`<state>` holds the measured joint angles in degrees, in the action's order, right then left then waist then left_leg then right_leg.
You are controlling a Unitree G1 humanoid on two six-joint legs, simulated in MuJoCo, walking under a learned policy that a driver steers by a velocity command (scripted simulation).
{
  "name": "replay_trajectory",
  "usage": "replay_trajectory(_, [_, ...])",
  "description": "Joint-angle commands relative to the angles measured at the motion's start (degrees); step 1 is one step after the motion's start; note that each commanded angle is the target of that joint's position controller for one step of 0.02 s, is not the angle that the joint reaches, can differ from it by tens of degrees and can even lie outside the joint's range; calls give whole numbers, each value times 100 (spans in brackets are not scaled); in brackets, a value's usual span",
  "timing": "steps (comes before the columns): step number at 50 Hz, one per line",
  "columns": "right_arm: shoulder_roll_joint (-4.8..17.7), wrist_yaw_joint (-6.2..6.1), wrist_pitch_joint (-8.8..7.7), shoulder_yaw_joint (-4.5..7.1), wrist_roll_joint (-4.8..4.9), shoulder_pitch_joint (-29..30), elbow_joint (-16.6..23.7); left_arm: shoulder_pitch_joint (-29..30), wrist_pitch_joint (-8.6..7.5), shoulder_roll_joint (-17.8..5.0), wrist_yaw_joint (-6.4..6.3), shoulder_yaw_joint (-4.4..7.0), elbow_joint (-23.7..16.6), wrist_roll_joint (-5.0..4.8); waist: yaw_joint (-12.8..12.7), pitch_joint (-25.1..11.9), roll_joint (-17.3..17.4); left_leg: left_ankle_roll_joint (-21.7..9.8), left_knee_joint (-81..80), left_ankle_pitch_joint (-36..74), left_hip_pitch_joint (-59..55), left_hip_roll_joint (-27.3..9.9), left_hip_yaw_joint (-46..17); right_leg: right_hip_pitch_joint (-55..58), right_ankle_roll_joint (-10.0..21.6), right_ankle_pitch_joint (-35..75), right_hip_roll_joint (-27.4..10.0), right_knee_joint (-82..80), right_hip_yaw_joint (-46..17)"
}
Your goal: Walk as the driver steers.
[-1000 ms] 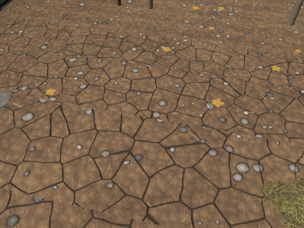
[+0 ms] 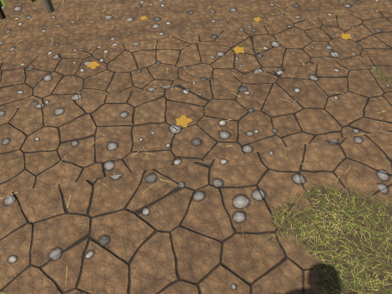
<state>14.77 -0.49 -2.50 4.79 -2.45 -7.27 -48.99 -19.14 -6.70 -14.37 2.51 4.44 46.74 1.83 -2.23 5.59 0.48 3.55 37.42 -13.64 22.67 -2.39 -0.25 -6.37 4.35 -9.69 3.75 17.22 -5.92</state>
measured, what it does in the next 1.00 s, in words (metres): walks ahead: left foot, then right foot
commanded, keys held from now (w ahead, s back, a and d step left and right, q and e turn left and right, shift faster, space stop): no key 0.40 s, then w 0.56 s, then w+q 0.04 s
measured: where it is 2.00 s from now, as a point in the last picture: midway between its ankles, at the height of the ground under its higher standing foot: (189, 199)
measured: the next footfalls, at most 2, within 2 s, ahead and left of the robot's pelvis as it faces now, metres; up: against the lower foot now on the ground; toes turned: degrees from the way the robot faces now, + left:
left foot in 0.14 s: +0.10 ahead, +0.16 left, +0.00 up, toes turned +1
right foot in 0.76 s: +0.17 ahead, -0.08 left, +0.00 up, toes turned -3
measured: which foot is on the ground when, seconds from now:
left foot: up 0.00-0.12, down 0.14-0.76, up 0.78-1.00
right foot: down 0.00-0.46, up 0.48-0.74, down 0.76-1.00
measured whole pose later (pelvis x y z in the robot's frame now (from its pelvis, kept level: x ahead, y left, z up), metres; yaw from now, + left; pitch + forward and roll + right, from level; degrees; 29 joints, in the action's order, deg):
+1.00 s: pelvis +0.18 +0.00 -0.01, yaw -1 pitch -2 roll -1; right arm 14.8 2.8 -5.9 0.6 -4.8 -8.9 -47.0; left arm -24.7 -6.8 -10.8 0.5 -0.5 48.8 6.0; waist -3.6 3.9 1.8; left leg -3.8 55.0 -9.1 33.1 -3.3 -1.9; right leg -0.8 4.4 -14.0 3.6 16.3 3.1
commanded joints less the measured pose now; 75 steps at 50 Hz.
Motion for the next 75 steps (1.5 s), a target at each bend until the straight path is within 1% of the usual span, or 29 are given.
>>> replay_trajectory(1, [469, 57, -147, 40, -15, 491, 465, -445, 29, -988, -28, 191, -242, -4, -273, -436, -549, -31, -122, -163, 573, -51, 34, 820, 1260, 1993, -1854, -56, -1436])
replay_trajectory(7, [501, 257, -375, -37, 261, 96, 455, 564, 273, -796, 123, -65, -358, -67, 357, -775, -354, -583, -1634, 2168, -1971, -20, 161, -724, 512, 1712, -1148, 480, -1040])
replay_trajectory(8, [973, 249, -452, 11, 316, -105, 577, 70, 318, -497, 130, -167, -394, -117, 198, -1503, 367, -1508, -1623, 4047, -2837, -976, -715, -849, -55, 631, -526, 1126, -432])
replay_trajectory(9, [866, 357, -495, -109, 303, 44, 634, -481, 293, -148, 160, -250, -253, -162, -70, -1585, 849, -2221, -1725, 4178, -3089, -1700, -1704, -1341, -616, -1259, -184, 1374, -23])
replay_trajectory(10, [648, 487, -466, -141, 224, 30, 581, -245, 393, -527, 90, -146, -193, -78, -12, -1042, 492, -1900, -1787, 2996, -2477, -1503, -1523, -1336, -814, -1816, -434, 1464, 111])
replay_trajectory(13, [702, 913, -317, -153, 356, 732, 677, -96, 563, -587, 54, -171, -101, -108, -304, -522, 344, -773, -1647, 1015, -1241, -416, -656, -670, -806, -253, -523, 686, 267])
replay_trajectory(16, [918, 799, -441, -85, 201, 513, 754, 229, 515, -915, 78, -113, -111, -114, 20, -700, 113, -739, -1508, 1117, -1851, -291, -530, -1129, -509, -347, -531, 643, 257])
replay_trajectory(20, [816, 714, -450, -128, 289, 478, 743, 536, 505, -743, 35, -165, -114, -132, 17, -860, 160, -721, -1367, 1714, -2033, -346, -622, -1064, -654, -144, -613, 675, 253])
replay_trajectory(24, [1251, 485, -394, 110, 93, -410, 462, 490, 523, -1001, -88, -68, -57, 138, 398, -410, 556, -1504, -2315, -2336, -2167, -763, -1496, -1808, -490, -1833, -396, 1369, 596])
replay_trajectory(27, [706, 32, -548, -48, 42, -1007, 424, 1145, 271, -557, -280, -219, -269, 224, 827, -209, 817, -2138, -2969, -2414, -2597, -1745, -2770, -2708, -245, -2118, -714, 2683, 452])
replay_trajectory(30, [366, -192, -583, -221, -15, -787, 496, 961, 129, -489, -298, -226, -221, 331, 562, -254, 498, -1832, -3196, -1683, -2468, -1468, -2072, -2612, -23, -2049, -823, 3202, 400])
replay_trajectory(37, [1014, 211, -282, -97, -142, -122, 409, 163, -131, -634, 101, -236, -65, 131, -156, -186, 229, -1713, -2235, -1300, -208, -843, -836, 681, -10, 19, -366, 1076, 893])
replay_trajectory(39, [294, 271, -353, -297, -270, -398, 314, -1060, -280, -1250, -25, -45, 111, 285, -532, -581, -858, -1093, 265, -1333, 496, 45, -200, 1662, 708, -11, -1535, 448, -686])
replay_trajectory(40, [108, 307, -470, -342, -224, -257, 671, -1256, -322, -1514, -50, -3, -17, 259, -612, -455, -1563, -865, 1286, -1916, 1853, 668, -398, 1938, 1776, -695, -2535, -539, -3077])
replay_trajectory(43, [590, 39, -506, -259, -205, -402, 305, -423, -195, -532, -181, -230, -145, 153, -274, 113, -244, -985, 2330, -1097, 2275, 2, -588, 1361, 1174, -2128, -2171, -950, -1994])
replay_trajectory(45, [292, 62, -467, -366, -266, -296, 416, -250, -125, -320, -229, -346, -184, 215, -1, 163, -216, -949, 2044, -563, 1799, -242, -516, 822, 1043, -913, -1982, -1087, -1268])
replay_trajectory(48, [105, 292, -383, -415, -189, 209, 577, -533, -92, -334, -214, -348, -110, 325, -126, 56, -273, -669, 1502, 536, 1486, -203, -115, 462, 979, 32, -1496, -1095, -298])
replay_trajectory(50, [89, 570, -362, -461, -266, -390, 435, -670, -19, -354, -229, -316, -63, 616, -20, 16, -230, -653, 2151, 1321, 1434, -161, -142, 87, 985, 783, -1435, -556, 125])
replay_trajectory(54, [98, 466, -320, -467, -234, 495, 883, -1988, -141, -96, -387, -482, 709, 463, -507, 179, -324, -534, 510, 3085, 3602, -433, -845, 2045, 985, 574, -1796, 94, -133])
replay_trajectory(57, [-202, 466, -176, -580, -197, 798, 1086, -1956, -72, 102, -168, -653, 853, 556, -461, 285, -337, -738, -125, 4875, 1353, -375, -109, -320, 827, -211, -1304, 104, 616])
replay_trajectory(61, [259, 523, -69, -470, -271, 977, 1251, -2056, -171, -86, -257, -694, 992, 371, -431, 627, -29, -818, -523, 4009, 1709, -340, -163, 333, 579, -75, -1352, 665, 466])
replay_trajectory(64, [-50, 571, -14, -580, -352, 1425, 1277, -2646, -78, -105, -445, -718, 1323, 281, -768, 816, 20, -755, -1408, 3551, 1743, -418, 53, 1034, 431, 149, -1295, 971, 562])
replay_trajectory(67, [281, 495, -50, -466, -339, 959, 861, -2623, -29, -447, -396, -674, 1368, 103, -562, 433, 205, -732, -1698, 3151, 361, -290, 334, 1020, 170, 1546, -971, 1732, 857])
replay_trajectory(69, [696, 358, -90, -247, -238, -1021, 48, -2244, 164, -641, -240, -650, 1355, 250, 219, 82, 480, -784, -2167, 3853, -1868, -209, 458, 261, -132, 2328, -969, 3513, 927])
replay_trajectory(70, [1050, 207, -141, -22, -253, -3024, -528, -2025, 210, -819, -30, -630, 1240, 377, 1094, -521, 1068, -1087, -2084, 4771, -4490, -83, 675, -1276, -577, 2280, -650, 5294, 1299])
replay_trajectory(71, [1587, 277, -78, 121, -276, -4438, -911, -2814, 146, 261, 215, -903, 1178, 524, 999, -2753, 1818, -2912, 713, 7887, -8243, -1324, -728, -3363, -1116, -2867, -65, 8604, 1006])
replay_trajectory(72, [1415, 378, -102, 118, -248, -4867, -978, -1912, 62, -273, 431, -814, 772, 374, 1620, -3794, 586, -3581, 1133, 8410, -9339, -2059, -2134, -4743, -1468, -3488, 67, 9939, 169])
replay_trajectory(74, [1244, 315, -125, 95, -137, -3593, -764, 392, -167, -640, 358, -670, -240, -4, 1616, -1939, -241, -3041, -292, 5053, -6763, -2003, -2427, -6384, -1194, -3373, -492, 9313, 165])
replay_trajectory(75, [894, 381, -143, -75, -116, -2408, -432, 476, -148, -799, 191, -589, -322, 166, 911, -1188, -672, -2824, -874, 4143, -4456, -1794, -2139, -5594, -906, -2972, -852, 8025, 127])
Keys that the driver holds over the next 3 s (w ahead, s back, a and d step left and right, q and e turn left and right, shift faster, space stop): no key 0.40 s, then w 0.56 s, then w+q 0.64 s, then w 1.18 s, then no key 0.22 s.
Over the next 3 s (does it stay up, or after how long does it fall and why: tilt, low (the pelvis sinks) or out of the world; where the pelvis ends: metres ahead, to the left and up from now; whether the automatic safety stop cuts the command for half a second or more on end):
stays up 1.40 0.32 -0.39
